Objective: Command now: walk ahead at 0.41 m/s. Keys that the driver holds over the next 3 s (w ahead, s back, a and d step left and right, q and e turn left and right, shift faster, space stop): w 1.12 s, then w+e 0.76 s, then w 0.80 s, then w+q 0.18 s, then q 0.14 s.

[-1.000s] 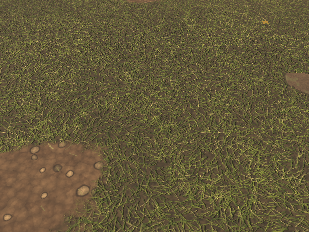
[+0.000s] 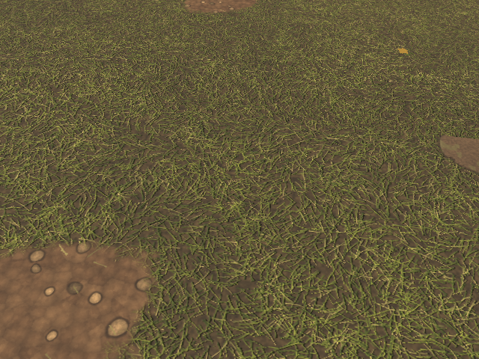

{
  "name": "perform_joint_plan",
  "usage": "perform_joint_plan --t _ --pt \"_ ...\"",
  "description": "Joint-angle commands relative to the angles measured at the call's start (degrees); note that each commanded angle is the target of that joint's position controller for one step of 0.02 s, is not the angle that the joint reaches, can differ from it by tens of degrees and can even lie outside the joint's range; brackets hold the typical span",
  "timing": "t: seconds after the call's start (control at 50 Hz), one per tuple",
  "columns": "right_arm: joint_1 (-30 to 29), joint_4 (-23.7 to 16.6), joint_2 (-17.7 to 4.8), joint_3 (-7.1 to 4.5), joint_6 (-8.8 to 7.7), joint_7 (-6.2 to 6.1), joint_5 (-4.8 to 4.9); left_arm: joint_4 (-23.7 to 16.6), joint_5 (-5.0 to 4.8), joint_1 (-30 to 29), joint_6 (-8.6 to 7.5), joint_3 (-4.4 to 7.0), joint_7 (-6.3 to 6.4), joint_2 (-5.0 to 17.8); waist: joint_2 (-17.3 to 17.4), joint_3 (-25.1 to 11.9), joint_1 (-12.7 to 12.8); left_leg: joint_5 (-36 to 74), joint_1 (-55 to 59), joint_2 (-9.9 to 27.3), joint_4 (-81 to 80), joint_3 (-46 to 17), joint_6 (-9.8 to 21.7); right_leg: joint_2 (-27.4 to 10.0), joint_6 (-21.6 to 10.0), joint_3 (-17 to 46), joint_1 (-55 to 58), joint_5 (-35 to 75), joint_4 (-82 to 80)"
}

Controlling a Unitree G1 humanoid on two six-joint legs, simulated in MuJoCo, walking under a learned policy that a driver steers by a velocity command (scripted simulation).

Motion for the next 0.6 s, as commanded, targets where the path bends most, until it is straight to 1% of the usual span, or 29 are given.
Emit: perform_joint_plan --t 0.02,0.04,0.08,0.14,0.18,0.2,0.22,0.24,0.26,0.28,0.3,0.32,0.34,0.36,0.38,0.4,0.42,0.44,0.46,0.48,0.52,0.56,0.6 --pt "5.3 -0.2 -4.8 -0.31 -1.44 -0.28 0.24 -3.5 0.09 -3.5 -0.72 0.46 -0.8 2.0 5.5 8.2 0.5 11.3 7.0 14.5 -12.5 -14.7 5.0 -2.1 1.0 -0.3 -17.9 5.3 2.2" --pt "6.8 0.4 -4.6 -0.11 -1.57 -0.32 0.27 -4.2 0.01 -5.0 -0.44 0.43 -0.76 1.8 5.9 7.8 0.3 18.0 7.9 14.0 -11.5 -12.7 5.0 -1.9 1.4 -1.2 -18.7 5.9 1.8" --pt "8.2 0.7 -4.5 0.27 -1.68 -0.38 0.18 -6.6 -0.17 -10.4 -0.1 0.11 -0.66 1.2 6.5 8.2 -0.5 26.4 7.2 13.4 -10.8 -10.1 5.3 -1.2 2.1 -2.9 -19.3 7.1 -1.8" --pt "8.2 0.6 -4.9 0.61 -1.76 -0.62 0.06 -10.2 -0.7 -18.8 0.0 -0.8 -0.68 0.1 7.3 9.9 -1.6 32.5 4.2 12.2 -10.9 -7.4 5.3 0.3 2.1 -5.5 -15.2 9.9 -13.3" --pt "8.3 0.7 -6.0 0.45 -1.89 -0.79 0.0 -11.4 -1.07 -20.9 0.0 -1.07 -0.57 0.4 8.5 9.9 -1.7 37.2 3.8 12.7 -10.4 -6.4 5.3 1.5 0.8 -6.8 -10.1 10.7 -19.5" --pt "7.8 0.8 -6.7 0.33 -2.0 -0.84 0.01 -11.7 -1.11 -20.4 -0.02 -0.94 -0.35 1.1 8.8 9.4 -0.9 41.9 4.3 13.3 -9.3 -6.0 5.2 2.2 -0.2 -7.1 -7.1 10.6 -21.3" --pt "6.9 0.7 -7.3 0.19 -2.18 -0.85 0.05 -11.5 -1.14 -18.4 -0.13 -0.59 0.01 2.1 8.7 8.2 0.5 49.8 5.1 13.8 -6.5 -5.2 4.8 3.3 -1.5 -7.3 -3.3 10.3 -22.6" --pt "6.0 0.6 -8.1 -0.06 -2.3 -0.92 0.08 -10.5 -1.21 -14.5 -0.37 -0.03 0.46 3.3 8.7 5.8 2.5 57.5 6.3 14.1 -1.6 -4.6 4.3 4.6 -2.7 -7.2 1.5 9.5 -23.2" --pt "5.1 0.5 -8.9 -0.34 -2.2 -0.97 0.07 -8.4 -1.38 -7.4 -0.8 0.76 0.87 4.7 8.4 2.0 5.5 61.7 7.4 13.9 6.3 -4.0 3.7 5.8 -3.9 -6.6 8.1 9.2 -24.7" --pt "3.7 0.2 -9.5 -0.56 -1.96 -0.87 0.41 -5.4 -1.23 1.6 -1.28 1.6 1.31 5.8 7.4 -2.4 9.4 58.1 4.6 12.8 17.0 -2.8 3.0 5.5 -5.0 -5.9 18.7 11.8 -28.9" --pt "4.0 -0.9 -8.0 -0.21 -1.87 -0.49 0.65 -3.4 0.1 10.0 -1.6 2.83 1.83 9.4 4.2 -7.4 12.0 40.4 -5.3 10.4 31.8 -1.8 2.6 -3.5 -6.9 3.8 31.4 3.3 -30.3" --pt "10.7 -2.0 -0.2 0.94 -1.54 0.3 1.94 -3.6 1.48 12.5 -1.5 3.96 1.59 14.6 -8.7 -14.2 7.3 -8.8 -24.5 0.1 55.6 -0.1 0.6 -22.1 -15.3 33.9 45.1 -1.7 -34.7" --pt "6.8 -2.2 -6.1 -0.71 -1.21 0.44 1.04 -3.7 -1.03 8.7 -0.84 3.86 0.89 12.6 -3.1 -13.0 7.5 -9.9 -30.7 -0.2 61.9 -6.7 1.6 -21.4 -16.5 44.1 40.4 -11.3 -43.7" --pt "0.4 -4.8 -7.0 -1.16 -1.2 0.56 0.49 -4.9 -1.64 1.3 -1.0 2.87 0.82 9.4 -1.8 -2.4 4.6 -3.9 -34.0 3.7 60.2 -6.5 2.1 -19.8 -14.2 34.5 31.2 -14.1 -45.6" --pt "-3.1 -5.6 -6.7 -1.23 -1.46 0.74 0.1 -5.4 -1.57 -2.1 -1.66 1.95 0.57 5.7 1.4 2.1 3.5 -0.1 -32.2 5.6 56.8 -6.2 2.2 -17.4 -12.4 28.1 23.2 -7.3 -47.7" --pt "-3.6 -5.4 -5.7 -1.39 -1.11 0.85 -0.26 -4.9 -1.23 -2.5 -2.29 1.3 0.69 3.6 2.1 4.0 1.5 1.3 -29.2 6.9 54.0 -6.3 2.0 -14.8 -10.6 22.5 18.2 -0.4 -48.4" --pt "-2.3 -5.2 -4.5 -1.29 -0.34 1.13 -0.95 -3.8 -1.21 -1.5 -2.76 0.63 1.03 1.8 1.5 4.3 -0.3 1.5 -25.7 7.8 51.4 -6.2 1.3 -12.7 -9.2 18.0 14.4 4.7 -49.0" --pt "-1.5 -5.0 -3.2 -1.19 0.36 1.42 -1.11 -3.0 -1.14 -0.1 -3.24 0.34 1.24 1.4 0.9 4.1 -1.1 1.4 -24.0 8.0 49.4 -5.9 0.8 -11.7 -8.6 15.1 13.2 8.6 -49.2" --pt "-1.9 -5.3 -2.8 -1.22 0.85 1.61 -1.17 -2.4 -1.16 1.8 -3.71 0.32 1.39 2.0 0.5 4.3 -1.4 1.6 -24.2 8.0 48.1 -5.1 0.3 -11.0 -8.6 13.3 13.0 12.7 -49.4" --pt "-3.3 -5.9 -3.0 -1.34 1.32 1.76 -1.22 -1.9 -1.22 3.1 -4.0 0.35 1.46 2.8 0.1 4.8 -1.7 2.3 -25.5 8.3 46.4 -4.4 -0.1 -10.5 -8.4 11.4 13.0 15.0 -49.7" --pt "-8.8 -8.0 -3.9 -1.52 1.96 2.08 -1.28 -1.6 -1.27 5.4 -4.13 0.4 1.5 4.2 -0.5 6.1 -1.2 6.0 -30.0 9.1 42.3 -3.0 -1.0 -9.7 -8.1 9.1 14.0 16.6 -51.0" --pt "-15.1 -10.2 -4.5 -1.53 2.1 2.33 -1.0 -1.4 -1.39 7.8 -3.99 0.12 1.45 4.2 -0.8 7.2 0.2 10.4 -33.5 9.3 36.7 -1.6 -1.9 -8.8 -7.3 7.3 16.0 20.3 -51.5" --pt "-20.5 -12.0 -4.2 -1.25 1.96 2.5 -0.5 -1.2 -1.45 9.8 -3.93 -0.21 1.45 3.9 -0.9 7.6 1.5 14.1 -33.6 8.6 29.3 -0.2 -2.4 -7.7 -6.2 5.4 17.5 25.1 -51.1"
